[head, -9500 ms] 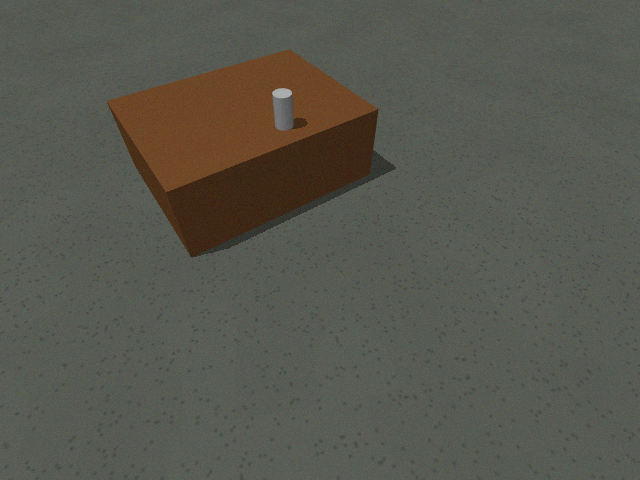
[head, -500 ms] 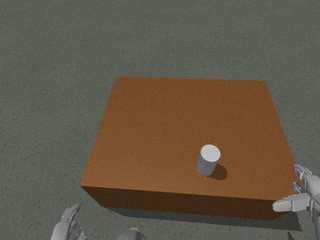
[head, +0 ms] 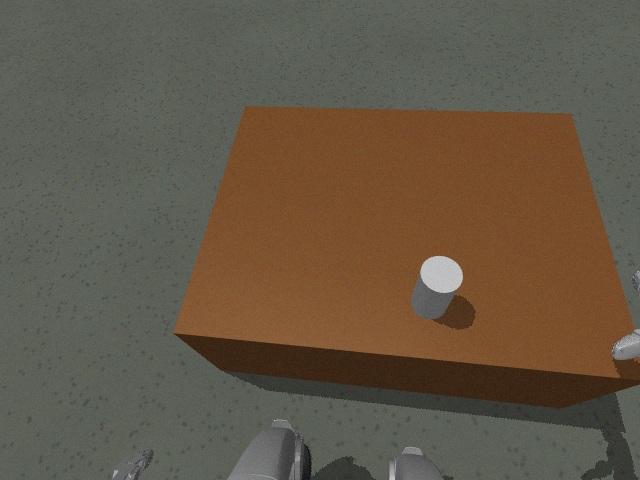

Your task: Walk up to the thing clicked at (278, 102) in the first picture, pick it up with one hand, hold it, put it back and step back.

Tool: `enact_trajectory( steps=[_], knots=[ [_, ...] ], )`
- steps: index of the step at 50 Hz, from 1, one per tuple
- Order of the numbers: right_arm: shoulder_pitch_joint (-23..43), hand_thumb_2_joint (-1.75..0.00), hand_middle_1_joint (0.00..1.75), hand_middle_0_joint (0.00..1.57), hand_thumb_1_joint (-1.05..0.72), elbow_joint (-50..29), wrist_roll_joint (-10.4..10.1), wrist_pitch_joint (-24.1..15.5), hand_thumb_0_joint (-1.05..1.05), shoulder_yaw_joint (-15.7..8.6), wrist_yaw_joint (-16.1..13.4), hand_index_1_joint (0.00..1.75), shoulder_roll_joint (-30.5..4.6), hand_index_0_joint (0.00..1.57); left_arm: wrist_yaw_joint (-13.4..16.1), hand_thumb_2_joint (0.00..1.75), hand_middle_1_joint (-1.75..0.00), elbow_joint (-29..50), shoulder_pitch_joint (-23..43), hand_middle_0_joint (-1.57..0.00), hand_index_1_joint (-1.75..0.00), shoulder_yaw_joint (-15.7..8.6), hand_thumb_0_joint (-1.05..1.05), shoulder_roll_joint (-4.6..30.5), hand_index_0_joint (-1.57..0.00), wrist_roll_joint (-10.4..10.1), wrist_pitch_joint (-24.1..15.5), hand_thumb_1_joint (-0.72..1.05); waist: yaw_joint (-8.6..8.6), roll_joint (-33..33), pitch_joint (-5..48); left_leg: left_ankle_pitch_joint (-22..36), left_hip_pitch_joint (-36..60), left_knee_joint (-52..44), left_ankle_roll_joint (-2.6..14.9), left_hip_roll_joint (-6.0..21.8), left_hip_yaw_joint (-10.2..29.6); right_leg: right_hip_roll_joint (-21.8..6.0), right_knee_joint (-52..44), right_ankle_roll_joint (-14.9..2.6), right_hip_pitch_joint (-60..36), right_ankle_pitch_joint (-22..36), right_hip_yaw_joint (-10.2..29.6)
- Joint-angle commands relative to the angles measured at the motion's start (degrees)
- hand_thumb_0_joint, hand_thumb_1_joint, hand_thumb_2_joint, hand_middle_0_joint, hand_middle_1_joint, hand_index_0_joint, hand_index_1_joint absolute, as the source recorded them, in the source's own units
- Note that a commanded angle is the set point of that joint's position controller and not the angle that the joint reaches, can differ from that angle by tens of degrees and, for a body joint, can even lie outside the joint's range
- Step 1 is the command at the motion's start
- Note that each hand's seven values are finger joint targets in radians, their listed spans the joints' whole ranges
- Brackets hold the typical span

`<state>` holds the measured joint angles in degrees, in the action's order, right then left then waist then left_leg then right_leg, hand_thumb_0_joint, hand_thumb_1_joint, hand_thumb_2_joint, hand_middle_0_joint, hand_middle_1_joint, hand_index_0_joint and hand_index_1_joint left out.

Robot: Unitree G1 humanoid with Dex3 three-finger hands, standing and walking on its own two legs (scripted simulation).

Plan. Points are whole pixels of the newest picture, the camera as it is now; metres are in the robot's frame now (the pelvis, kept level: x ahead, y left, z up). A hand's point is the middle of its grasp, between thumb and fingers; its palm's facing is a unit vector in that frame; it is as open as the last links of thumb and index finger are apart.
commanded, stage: go down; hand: right
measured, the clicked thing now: (434, 289) +0.49 -0.15 -0.28
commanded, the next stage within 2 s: approach in 0.94 s
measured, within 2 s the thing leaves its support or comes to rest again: neither
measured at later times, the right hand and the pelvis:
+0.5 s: hand out of the picture +0.39 -0.34 +0.00, palm faces +0.09 +0.99 -0.11, open 17.3 cm; pelvis +0.02 -0.01 +0.00, yaw +0 degrees
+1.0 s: hand out of the picture +0.40 -0.35 +0.01, palm faces +0.09 +0.99 -0.10, open 17.5 cm; pelvis +0.01 -0.01 -0.01, yaw +0 degrees
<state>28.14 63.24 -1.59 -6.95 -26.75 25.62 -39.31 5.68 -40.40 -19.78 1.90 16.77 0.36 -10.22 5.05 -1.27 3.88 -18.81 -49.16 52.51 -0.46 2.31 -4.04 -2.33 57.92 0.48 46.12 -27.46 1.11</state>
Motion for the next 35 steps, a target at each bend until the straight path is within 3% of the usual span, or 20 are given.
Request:
enact_trajectory(
  steps=[1, 2, 3, 5, 7, 11, 13, 16, 18, 20, 21, 23, 24, 26, 31, 32, 35],
  knots=[
    [15.5, -0.04, 0.04, 0.06, 0.55, -7.0, -1.2, -4.2, 0.0, -4.1, 0.8, 0.04, -21.4, 0.05, 0.7, 0.91, -0.3, 3.8, -5.3, -0.19, -0.3, -4.2, 0.0, 11.7, -0.19, -0.3, -1.5, 0.9, -1.27, 8.5, 19.6, 5.6, 12.7, -5.2, 2.33, -1.6, 1.5, 1.3, -9.8, -0.96, -7.4, 12.3, 1.6],
    [17.8, -0.03, 0.04, 0.07, 0.54, -8.3, -1.5, -4.8, 0.0, -4.0, 1.0, 0.04, -21.9, 0.05, 0.5, 0.91, -0.3, 4.3, -5.1, -0.19, -0.3, -3.8, 0.0, 11.3, -0.19, -0.3, -1.6, 0.91, -1.15, 9.2, 19.4, 5.4, 12.9, -5.3, 2.31, -1.6, 1.6, 1.4, -9.8, -1.11, -7.0, 11.8, 1.5],
    [14.4, -0.04, 0.04, 0.06, 0.55, -4.6, -1.0, -4.7, 0.0, -4.0, 1.2, 0.04, -21.5, 0.05, 0.4, 0.91, -0.3, 3.9, -5.4, -0.19, -0.3, -4.0, 0.0, 11.6, -0.19, -0.2, -1.5, 0.9, -1.37, 8.6, 19.5, 5.7, 14.3, -5.3, 2.21, -1.3, 1.9, 1.5, -9.3, -1.33, -6.3, 11.8, 1.1],
    [19.7, -0.04, 0.04, 0.06, 0.53, -10.1, -1.7, -5.9, 0.0, -4.8, 1.5, 0.04, -23.4, 0.05, 0.3, 0.9, -0.3, 4.4, -5.3, -0.19, -0.3, -3.7, 0.0, 11.3, -0.19, -0.3, -1.4, 0.91, -1.06, 8.5, 21.4, 6.7, 14.6, -5.4, 2.01, -1.4, 2.3, 1.5, -8.7, -1.6, -6.2, 12.3, 1.0],
    [15.8, -0.04, 0.04, 0.06, 0.52, -4.9, -1.8, -5.5, 0.0, -4.4, 2.2, 0.04, -21.9, 0.05, 0.3, 0.91, -0.3, 3.7, -5.6, -0.19, -0.3, -3.9, 0.0, 11.8, -0.19, -0.2, -1.2, 0.9, -0.74, 8.9, 21.3, 8.1, 14.2, -4.7, 2.13, -1.3, 2.0, 1.5, -8.3, -1.33, -7.1, 14.4, 1.1],
    [19.5, -0.04, 0.04, 0.07, 0.49, -9.9, -2.1, -6.7, 0.0, -5.5, 2.6, 0.04, -23.9, 0.06, 0.0, 0.9, -0.3, 4.0, -6.0, -0.19, -0.3, -3.7, 0.0, 11.5, -0.19, -0.2, -0.8, 0.91, -0.96, 9.7, 24.1, 10.6, 14.8, -4.6, 2.12, -1.4, 2.0, 1.5, -7.8, -1.32, -8.9, 17.7, 1.2],
    [15.3, -0.04, 0.04, 0.07, 0.5, -6.5, -2.1, -6.2, 0.0, -5.3, 2.8, 0.04, -22.7, 0.05, -0.1, 0.91, -0.3, 3.7, -6.0, -0.19, -0.3, -3.9, 0.0, 11.9, -0.19, -0.3, -0.6, 0.9, -1.11, 9.6, 22.6, 10.4, 14.8, -4.9, 2.11, -1.4, 2.0, 1.6, -7.8, -1.35, -8.5, 17.4, 1.0],
    [15.7, -0.04, 0.04, 0.07, 0.49, -7.5, -2.5, -6.3, 0.0, -5.4, 3.1, 0.04, -22.5, 0.06, -0.3, 0.91, -0.3, 3.1, -6.4, -0.19, -0.3, -4.4, 0.0, 12.4, -0.19, -0.2, -0.2, 0.9, -0.92, 9.7, 23.6, 13.1, 14.1, -4.2, 2.25, -1.6, 1.7, 1.4, -7.3, -0.93, -10.3, 22.3, 1.5],
    [18.8, -0.05, 0.04, 0.07, 0.49, -11.8, -2.6, -7.1, 0.0, -6.9, 3.1, 0.04, -25.1, 0.05, -0.6, 0.91, -0.3, 3.3, -6.8, -0.19, -0.3, -4.2, 0.0, 12.0, -0.19, -0.1, 0.2, 0.9, -1.16, 11.6, 26.2, 15.6, 14.5, -3.9, 2.4, -1.6, 1.7, 1.2, -6.5, -0.64, -12.4, 26.9, 1.7],
    [13.6, -0.05, 0.04, 0.06, 0.52, -7.1, -2.5, -6.8, 0.0, -6.1, 3.5, 0.04, -22.6, 0.05, -0.9, 0.91, -0.3, 3.3, -6.5, -0.19, -0.3, -4.5, 0.0, 12.4, -0.18, -0.1, 0.5, 0.89, -1.1, 10.6, 24.1, 15.8, 13.9, -3.4, 2.58, -1.6, 1.5, 1.1, -6.3, -0.48, -11.7, 28.2, 1.8],
    [16.9, -0.05, 0.04, 0.07, 0.5, -10.4, -2.7, -7.4, 0.0, -6.7, 3.3, 0.04, -23.6, 0.06, -0.9, 0.91, -0.3, 3.0, -6.9, -0.19, -0.3, -4.6, 0.0, 12.5, -0.19, -0.1, 0.7, 0.89, -1.0, 10.5, 24.4, 15.6, 13.3, -3.5, 2.51, -1.8, 1.5, 0.9, -6.3, -0.47, -12.4, 28.4, 1.9],
    [15.5, -0.05, 0.04, 0.07, 0.51, -8.8, -2.7, -7.7, 0.0, -6.2, 3.5, 0.04, -22.5, 0.06, -1.1, 0.91, -0.3, 2.9, -6.8, -0.19, -0.3, -4.6, 0.0, 12.4, -0.19, 0.1, 0.9, 0.89, -1.17, 11.2, 23.8, 15.2, 12.2, -3.1, 2.71, -1.9, 1.3, 0.5, -6.4, -0.13, -13.1, 30.5, 2.3],
    [17.4, -0.04, 0.04, 0.07, 0.52, -10.7, -2.8, -8.0, 0.0, -7.0, 3.6, 0.04, -24.2, 0.06, -1.3, 0.91, -0.3, 3.2, -6.6, -0.19, -0.3, -4.4, 0.0, 12.3, -0.19, 0.0, 1.0, 0.89, -1.51, 12.5, 23.8, 14.0, 11.1, -3.3, 2.67, -1.9, 1.2, 0.3, -6.6, -0.08, -13.8, 30.2, 2.7],
    [15.3, -0.05, 0.04, 0.07, 0.52, -7.5, -2.8, -7.5, 0.0, -5.8, 4.0, 0.04, -21.8, 0.06, -1.4, 0.91, -0.3, 3.4, -6.7, -0.19, -0.3, -4.6, 0.0, 12.6, -0.19, 0.0, 1.1, 0.89, -0.76, 11.0, 22.7, 13.2, 10.4, -3.5, 2.59, -2.0, 1.2, 0.2, -6.6, -0.18, -13.8, 28.9, 2.7],
    [17.6, -0.05, 0.05, 0.06, 0.55, -7.6, -2.9, -8.1, 0.0, -6.7, 4.3, 0.05, -24.1, 0.05, -1.7, 0.91, -0.3, 4.1, -6.2, -0.19, -0.3, -4.5, 0.0, 12.8, -0.19, -0.1, 1.3, 0.9, -0.68, 10.6, 21.7, 11.7, 12.3, -3.9, 2.52, -1.6, 1.4, 1.0, -7.2, -0.87, -9.6, 22.3, 2.0],
    [17.2, -0.05, 0.05, 0.06, 0.56, -7.4, -2.9, -8.3, 0.0, -6.8, 4.4, 0.05, -24.0, 0.05, -1.7, 0.91, -0.3, 4.6, -6.0, -0.19, -0.3, -4.2, 0.0, 12.8, -0.19, -0.2, 1.4, 0.9, -1.11, 10.5, 22.4, 11.3, 12.0, -3.7, 2.5, -1.6, 1.3, 0.8, -7.3, -0.78, -10.5, 22.5, 2.4],
    [19.4, -0.05, 0.05, 0.06, 0.57, -7.5, -3.3, -8.6, 0.0, -6.9, 4.6, 0.05, -24.3, 0.05, -1.7, 0.9, -0.3, 4.4, -6.5, -0.19, -0.3, -4.5, 0.0, 13.1, -0.19, -0.2, 1.3, 0.9, -0.3, 9.5, 22.5, 11.3, 12.0, -3.7, 2.33, -1.6, 1.4, 1.0, -6.8, -1.09, -9.8, 21.2, 2.1]
  ],
)
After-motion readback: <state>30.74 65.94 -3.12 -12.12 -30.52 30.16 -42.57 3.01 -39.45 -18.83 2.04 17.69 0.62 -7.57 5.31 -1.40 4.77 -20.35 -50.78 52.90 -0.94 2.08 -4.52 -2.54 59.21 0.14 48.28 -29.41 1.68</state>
